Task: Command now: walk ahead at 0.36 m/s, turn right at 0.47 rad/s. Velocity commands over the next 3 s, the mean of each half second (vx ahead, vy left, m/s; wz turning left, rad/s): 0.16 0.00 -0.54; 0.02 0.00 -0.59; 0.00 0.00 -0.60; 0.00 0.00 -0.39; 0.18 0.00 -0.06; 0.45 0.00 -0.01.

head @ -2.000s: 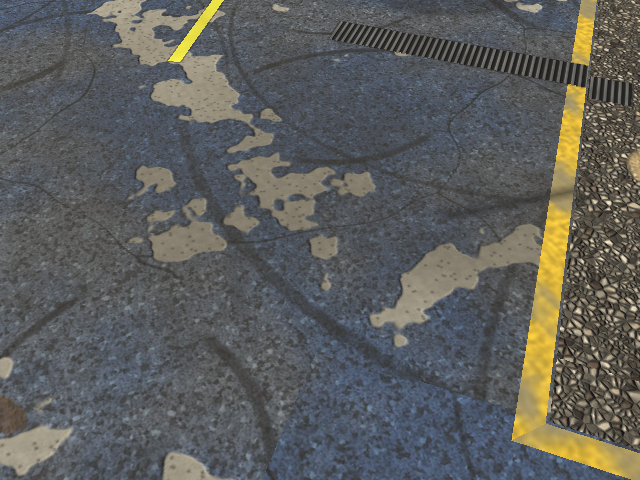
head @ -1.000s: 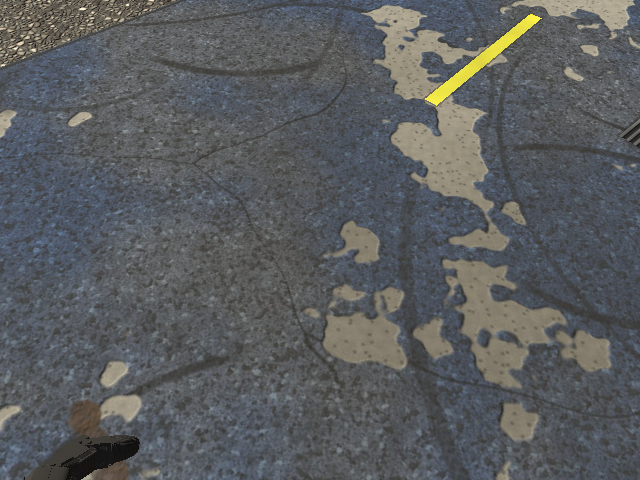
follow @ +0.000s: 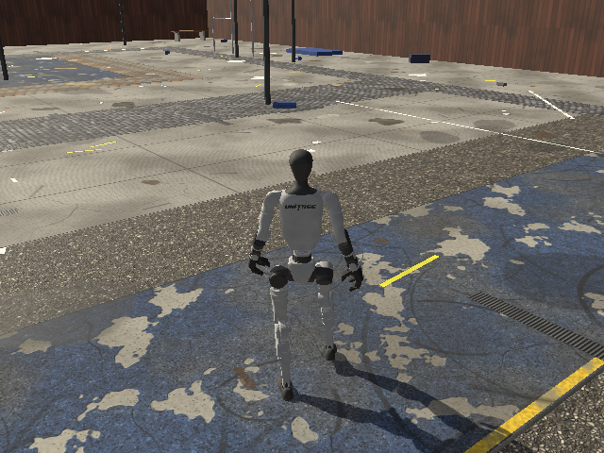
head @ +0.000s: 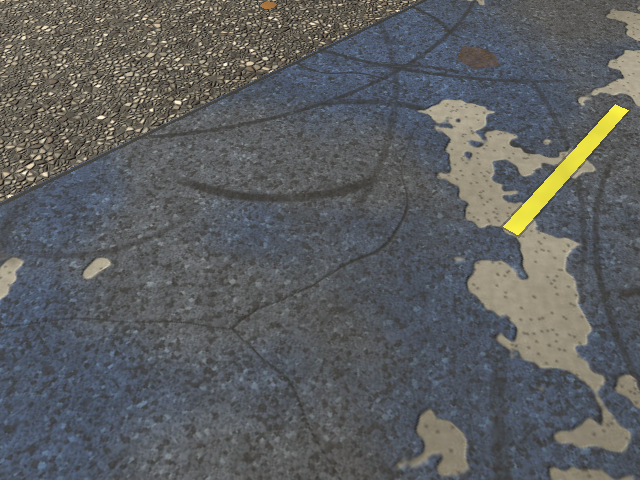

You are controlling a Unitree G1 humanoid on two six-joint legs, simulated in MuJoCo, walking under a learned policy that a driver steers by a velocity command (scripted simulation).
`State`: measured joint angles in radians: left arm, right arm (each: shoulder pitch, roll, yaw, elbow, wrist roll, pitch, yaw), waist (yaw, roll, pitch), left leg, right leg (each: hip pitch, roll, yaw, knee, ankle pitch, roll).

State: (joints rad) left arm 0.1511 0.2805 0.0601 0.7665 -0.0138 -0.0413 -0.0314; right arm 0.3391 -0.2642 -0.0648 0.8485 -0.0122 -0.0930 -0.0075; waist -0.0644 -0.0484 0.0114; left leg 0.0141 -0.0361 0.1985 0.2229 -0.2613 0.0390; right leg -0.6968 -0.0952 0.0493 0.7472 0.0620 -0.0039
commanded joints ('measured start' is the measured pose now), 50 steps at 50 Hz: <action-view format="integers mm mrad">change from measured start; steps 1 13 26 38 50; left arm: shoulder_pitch -120 13 1 41 94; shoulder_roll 20 146 182 119 125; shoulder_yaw -3 46 63 58 68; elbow -120 -185 -211 -208 -219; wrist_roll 9 2 9 -12 -6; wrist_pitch -16 15 74 102 106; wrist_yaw -25 14 59 52 18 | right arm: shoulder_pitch -37 -105 -197 -212 -160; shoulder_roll -172 -167 -122 -137 -181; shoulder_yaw -38 -20 -11 -28 -58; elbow -56 -162 -202 -234 -181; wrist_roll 11 5 12 -5 41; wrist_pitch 9 48 65 83 93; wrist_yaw -19 -29 -24 -39 -18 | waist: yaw -1 56 80 65 81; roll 91 46 -116 201 180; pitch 67 -155 -140 -46 -107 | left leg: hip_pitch -37 -647 -456 -167 -242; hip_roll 284 98 13 267 303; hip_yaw -28 -298 -298 -340 -164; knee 5 1045 495 113 315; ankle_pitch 628 -200 -50 375 268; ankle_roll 103 -93 -113 145 45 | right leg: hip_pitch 33 539 400 40 543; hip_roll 23 -121 -16 140 123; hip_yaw -78 326 397 5 -101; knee -98 -392 -386 435 -347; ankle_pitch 5 206 -228 -446 -186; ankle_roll -15 -308 -205 100 -35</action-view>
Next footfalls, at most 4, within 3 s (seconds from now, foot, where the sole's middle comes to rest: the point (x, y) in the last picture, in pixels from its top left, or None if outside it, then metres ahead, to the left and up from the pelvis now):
0.14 right None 0.24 -0.12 -0.78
0.60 left None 0.29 0.10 -0.78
1.00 right None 0.13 -0.12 -0.78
1.46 left None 0.30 0.03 -0.78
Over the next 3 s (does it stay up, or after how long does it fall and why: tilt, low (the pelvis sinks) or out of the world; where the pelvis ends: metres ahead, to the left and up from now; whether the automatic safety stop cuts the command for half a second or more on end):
stays up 0.33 -0.25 0.00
